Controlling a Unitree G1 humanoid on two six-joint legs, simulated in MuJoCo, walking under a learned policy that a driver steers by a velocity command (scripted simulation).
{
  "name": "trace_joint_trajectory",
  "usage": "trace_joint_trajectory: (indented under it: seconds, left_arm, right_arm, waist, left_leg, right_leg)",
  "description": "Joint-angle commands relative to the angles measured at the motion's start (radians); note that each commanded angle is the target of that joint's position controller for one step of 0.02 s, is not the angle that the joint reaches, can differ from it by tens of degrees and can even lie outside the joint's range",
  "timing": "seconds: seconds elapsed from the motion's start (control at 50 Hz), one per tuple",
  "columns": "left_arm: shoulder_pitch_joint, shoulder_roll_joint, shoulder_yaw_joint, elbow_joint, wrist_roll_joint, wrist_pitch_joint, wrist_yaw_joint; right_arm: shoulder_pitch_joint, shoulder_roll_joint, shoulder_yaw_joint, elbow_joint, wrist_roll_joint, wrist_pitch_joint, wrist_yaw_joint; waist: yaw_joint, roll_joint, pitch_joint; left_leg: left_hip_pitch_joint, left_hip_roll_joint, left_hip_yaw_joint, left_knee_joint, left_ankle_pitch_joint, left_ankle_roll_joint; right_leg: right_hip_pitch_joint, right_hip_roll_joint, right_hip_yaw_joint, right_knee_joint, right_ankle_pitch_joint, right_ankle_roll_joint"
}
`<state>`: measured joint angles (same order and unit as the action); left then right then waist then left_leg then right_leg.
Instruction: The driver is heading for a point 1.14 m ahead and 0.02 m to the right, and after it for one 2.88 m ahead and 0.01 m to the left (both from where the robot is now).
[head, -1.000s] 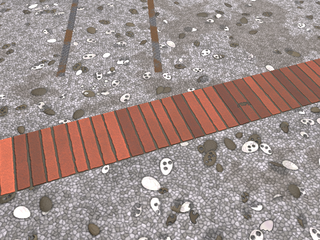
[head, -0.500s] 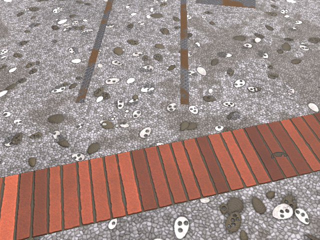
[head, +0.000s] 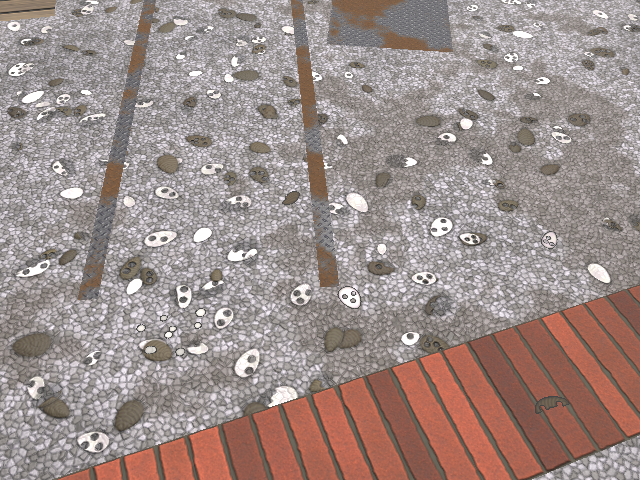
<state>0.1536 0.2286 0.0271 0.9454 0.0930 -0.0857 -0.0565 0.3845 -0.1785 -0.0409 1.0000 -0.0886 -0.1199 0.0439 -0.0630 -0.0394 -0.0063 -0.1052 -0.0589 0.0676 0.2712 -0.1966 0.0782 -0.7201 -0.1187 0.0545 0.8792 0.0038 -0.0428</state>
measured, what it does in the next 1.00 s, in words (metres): walks ahead: right foot, then left foot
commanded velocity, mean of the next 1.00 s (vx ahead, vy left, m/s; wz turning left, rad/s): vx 0.50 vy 0.00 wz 0.00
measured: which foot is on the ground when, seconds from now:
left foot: down 0.00-0.24, up 0.26-0.74, down 0.76-1.00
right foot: up 0.00-0.22, down 0.24-0.76, up 0.78-1.00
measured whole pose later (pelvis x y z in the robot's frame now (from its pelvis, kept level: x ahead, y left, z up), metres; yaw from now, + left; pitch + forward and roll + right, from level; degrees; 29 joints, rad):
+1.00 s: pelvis +0.60 -0.02 -0.01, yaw +0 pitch +3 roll +2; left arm 0.17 0.21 0.04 0.87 0.10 -0.09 -0.04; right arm 0.45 -0.16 -0.03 1.01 -0.07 -0.12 0.02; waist -0.06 -0.04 -0.05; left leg -0.23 -0.07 0.09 0.46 -0.29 0.09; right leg -0.69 -0.08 0.05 1.05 -0.16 -0.05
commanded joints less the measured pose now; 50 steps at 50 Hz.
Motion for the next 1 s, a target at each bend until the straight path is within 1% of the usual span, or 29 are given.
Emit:
trace_joint_trajectory:
  seconds: [0.02,0.1,0.2,0.22,0.24,0.26,0.28,0.3,0.32,0.34,0.36,0.4,0.44,0.5,0.54,0.6,0.62,0.7,0.74,0.76,0.78,0.8,0.82,0.84,0.86,0.9,0.92,0.96,1.0]
  left_arm:
    - [-0.072,0.028,-0.01,-0.071,-0.002,0.008,-0.004]
    - [-0.16,0.053,-0.006,-0.124,-0.017,0.021,0.0]
    - [-0.23,0.084,0.012,-0.169,-0.041,0.023,0.013]
    - [-0.186,0.112,0.026,-0.162,-0.055,0.013,0.015]
    - [-0.062,0.151,0.043,-0.129,-0.073,-0.001,0.019]
    - [0.135,0.168,0.037,-0.086,-0.073,-0.005,0.015]
    - [0.399,0.189,0.047,-0.014,-0.058,-0.001,0.026]
    - [0.497,0.173,0.054,0.045,-0.028,-0.015,0.036]
    - [0.353,0.182,0.063,0.018,-0.044,-0.032,0.046]
    - [0.255,0.131,0.051,0.001,-0.05,-0.031,0.055]
    - [0.205,0.07,0.033,-0.008,-0.053,-0.029,0.055]
    - [0.157,0.005,0.016,-0.028,-0.041,-0.024,0.052]
    - [0.163,0.017,0.023,-0.034,-0.038,-0.04,0.046]
    - [0.224,0.027,0.026,-0.017,-0.013,-0.049,0.02]
    - [0.265,0.03,0.024,-0.006,-0.013,-0.045,-0.003]
    - [0.319,0.042,0.022,0.017,-0.017,-0.041,-0.03]
    - [0.344,0.043,0.02,0.028,0.009,-0.041,-0.033]
    - [0.345,0.057,0.023,0.029,-0.006,-0.045,-0.011]
    - [0.281,0.114,0.042,0.013,-0.013,-0.045,-0.003]
    - [0.297,0.12,0.049,0.023,-0.018,-0.048,-0.005]
    - [0.458,0.025,0.026,0.05,-0.003,-0.048,-0.012]
    - [0.534,-0.064,-0.008,0.042,0.015,-0.051,-0.031]
    - [0.228,0.004,0.017,-0.056,-0.029,-0.048,-0.04]
    - [0.09,0.025,0.026,-0.105,-0.043,-0.042,-0.016]
    - [0.101,0.03,0.026,-0.094,-0.019,-0.035,0.006]
    - [0.156,-0.044,0.003,-0.076,0.022,-0.016,0.022]
    - [0.169,-0.058,0.004,-0.067,0.024,-0.004,0.024]
    - [0.117,-0.033,0.008,-0.092,0.008,0.001,0.019]
    - [0.007,-0.049,-0.005,-0.132,0.002,0.001,0.01]
  right_arm:
    - [0.005,-0.111,-0.011,-0.046,0.001,-0.012,0.024]
    - [0.099,-0.125,-0.012,-0.007,0.003,-0.008,0.041]
    - [0.106,-0.16,-0.031,0.004,0.018,0.008,0.022]
    - [0.1,-0.171,-0.035,0.003,0.017,0.01,0.018]
    - [0.116,-0.157,-0.034,0.0,0.002,0.007,0.018]
    - [0.299,-0.045,-0.001,0.004,-0.011,-0.008,0.013]
    - [0.266,-0.04,0.014,-0.012,-0.016,-0.015,0.037]
    - [0.051,-0.105,-0.018,-0.055,0.022,-0.003,0.045]
    - [-0.051,-0.117,-0.026,-0.076,0.037,-0.006,0.026]
    - [-0.056,-0.118,-0.025,-0.081,0.013,-0.009,0.003]
    - [-0.064,-0.071,-0.011,-0.082,-0.004,-0.01,-0.009]
    - [-0.05,-0.013,0.002,-0.071,-0.008,0.004,-0.012]
    - [-0.064,-0.028,-0.001,-0.068,0.004,0.016,-0.002]
    - [-0.176,-0.035,0.005,-0.098,0.002,0.033,0.006]
    - [-0.255,-0.041,0.009,-0.124,-0.001,0.039,0.011]
    - [-0.331,-0.058,0.005,-0.156,0.008,0.05,0.017]
    - [-0.274,-0.057,0.005,-0.146,-0.005,0.048,0.022]
    - [-0.358,-0.12,-0.024,-0.197,0.009,0.031,-0.004]
    - [-0.277,-0.148,-0.044,-0.191,0.034,0.019,-0.014]
    - [-0.146,-0.186,-0.062,-0.157,0.054,0.002,-0.022]
    - [0.009,-0.23,-0.067,-0.122,0.057,-0.01,-0.028]
    - [0.203,-0.22,-0.053,-0.089,0.046,-0.004,-0.029]
    - [0.321,-0.19,-0.052,-0.023,0.003,-0.022,-0.031]
    - [0.184,-0.198,-0.056,-0.037,0.021,-0.036,-0.03]
    - [0.04,-0.122,-0.033,-0.061,0.031,-0.027,-0.03]
    - [-0.047,-0.013,0.008,-0.077,0.027,-0.014,-0.024]
    - [-0.066,0.016,0.016,-0.088,0.023,-0.017,-0.026]
    - [-0.035,-0.009,0.011,-0.075,0.018,-0.028,-0.032]
    - [0.026,-0.041,0.009,-0.047,0.011,-0.025,-0.02]
  waist:
    - [0.024,0.088,0.053]
    - [0.008,0.101,0.085]
    - [0.036,0.112,0.073]
    - [0.073,0.11,0.031]
    - [0.108,0.083,-0.086]
    - [0.096,-0.074,-0.368]
    - [0.211,-0.174,-0.455]
    - [0.269,-0.06,-0.267]
    - [0.214,-0.04,-0.05]
    - [0.166,-0.037,-0.014]
    - [0.126,-0.016,-0.012]
    - [0.071,0.022,-0.008]
    - [0.06,0.008,0.018]
    - [0.078,0.016,0.035]
    - [0.093,0.028,0.034]
    - [0.1,-0.023,0.04]
    - [0.078,-0.039,0.034]
    - [0.065,-0.023,0.05]
    - [-0.001,-0.022,0.027]
    - [-0.038,0.022,-0.028]
    - [-0.012,0.165,-0.227]
    - [-0.067,0.321,-0.415]
    - [-0.169,0.216,-0.173]
    - [-0.11,0.122,0.029]
    - [-0.037,0.031,0.005]
    - [0.061,0.036,0.034]
    - [0.079,0.041,0.022]
    - [0.067,0.046,0.018]
    - [0.044,0.052,-0.005]
  left_leg:
    - [-0.098,0.259,-0.133,-0.131,0.19,0.203]
    - [0.018,0.291,-0.134,-0.119,0.246,0.191]
    - [0.228,0.332,-0.126,-0.044,0.463,0.127]
    - [0.194,0.297,-0.094,0.032,0.611,0.093]
    - [0.113,0.223,-0.038,0.191,0.679,0.033]
    - [-0.199,0.1,-0.006,0.493,0.416,-0.039]
    - [-0.478,-0.046,-0.049,0.758,-0.324,-0.082]
    - [-0.637,0.0,-0.172,0.949,-0.377,-0.031]
    - [-0.689,0.084,-0.182,0.988,-0.276,-0.001]
    - [-0.615,0.133,-0.183,0.946,-0.217,0.021]
    - [-0.557,0.166,-0.18,0.909,-0.164,0.031]
    - [-0.484,0.189,-0.165,0.858,-0.119,0.022]
    - [-0.523,0.192,-0.142,0.779,-0.078,-0.001]
    - [-0.583,0.2,-0.104,0.62,0.14,-0.031]
    - [-0.559,0.181,-0.083,0.502,0.271,-0.038]
    - [-0.463,0.134,-0.046,0.437,0.323,-0.041]
    - [-0.427,0.138,-0.064,0.564,0.376,-0.039]
    - [-0.468,0.113,-0.041,0.496,0.139,-0.009]
    - [-0.235,0.055,0.027,0.421,0.105,0.022]
    - [-0.032,0.028,0.04,0.373,0.175,0.057]
    - [0.346,0.162,-0.159,0.381,0.397,0.227]
    - [0.63,0.403,-0.6,0.216,0.338,0.447]
    - [0.532,0.403,-0.748,0.07,0.059,0.359]
    - [0.293,0.41,-0.655,0.052,0.002,0.291]
    - [0.102,0.39,-0.561,0.051,0.047,0.281]
    - [-0.144,0.339,-0.411,0.002,0.106,0.255]
    - [-0.178,0.301,-0.351,-0.023,0.071,0.233]
    - [-0.197,0.265,-0.265,-0.033,0.103,0.224]
    - [-0.236,0.223,-0.176,-0.009,0.166,0.2]
  right_leg:
    - [0.028,0.009,-0.041,-0.142,0.159,0.01]
    - [0.053,0.041,-0.052,-0.267,0.128,-0.009]
    - [0.15,0.094,-0.099,-0.394,-0.016,-0.068]
    - [0.301,0.129,-0.136,-0.399,0.01,-0.096]
    - [0.558,0.139,-0.13,-0.318,0.054,-0.141]
    - [1.083,-0.039,0.125,-0.264,0.121,-0.325]
    - [1.338,-0.248,0.545,-0.485,-0.036,-0.442]
    - [1.22,-0.209,0.572,-0.586,-0.273,-0.313]
    - [0.963,-0.189,0.462,-0.621,-0.36,-0.241]
    - [0.796,-0.165,0.378,-0.652,-0.293,-0.236]
    - [0.702,-0.152,0.312,-0.674,-0.195,-0.239]
    - [0.593,-0.134,0.231,-0.736,-0.1,-0.242]
    - [0.559,-0.107,0.153,-0.769,-0.103,-0.242]
    - [0.528,-0.099,0.08,-0.766,0.029,-0.253]
    - [0.499,-0.08,0.035,-0.741,0.122,-0.246]
    - [0.455,-0.054,-0.007,-0.706,0.153,-0.227]
    - [0.452,-0.073,-0.006,-0.659,0.177,-0.223]
    - [0.638,-0.108,0.008,-0.558,0.299,-0.165]
    - [0.593,-0.081,-0.037,-0.423,0.531,-0.123]
    - [0.534,-0.016,-0.071,-0.246,0.548,-0.089]
    - [0.349,0.074,-0.094,0.053,0.193,-0.029]
    - [0.094,0.237,-0.065,0.432,-0.668,0.026]
    - [-0.201,0.222,0.066,0.576,-0.646,-0.016]
    - [-0.265,0.138,0.085,0.574,-0.502,-0.042]
    - [-0.143,0.083,0.086,0.531,-0.394,-0.047]
    - [0.001,0.023,0.088,0.434,-0.252,-0.053]
    - [0.015,0.014,0.072,0.371,-0.226,-0.046]
    - [-0.015,-0.003,0.032,0.195,-0.165,-0.01]
    - [0.061,0.011,-0.041,-0.001,-0.029,0.016]
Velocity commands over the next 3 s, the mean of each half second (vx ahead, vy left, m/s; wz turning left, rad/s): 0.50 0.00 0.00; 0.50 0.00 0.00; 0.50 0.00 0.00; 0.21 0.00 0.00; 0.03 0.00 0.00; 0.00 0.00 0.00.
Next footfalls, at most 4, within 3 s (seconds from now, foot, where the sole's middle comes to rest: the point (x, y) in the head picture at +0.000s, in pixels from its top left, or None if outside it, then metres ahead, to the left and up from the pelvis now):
0.24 right None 0.34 -0.15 -0.78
0.76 left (277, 437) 0.61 0.07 -0.78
1.30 right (363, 322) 0.97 -0.17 -0.90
1.72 left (271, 260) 1.19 0.08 -0.90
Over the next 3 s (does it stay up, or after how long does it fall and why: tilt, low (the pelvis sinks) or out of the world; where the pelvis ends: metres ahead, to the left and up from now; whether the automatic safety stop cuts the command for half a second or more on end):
stays up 1.12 -0.04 -0.13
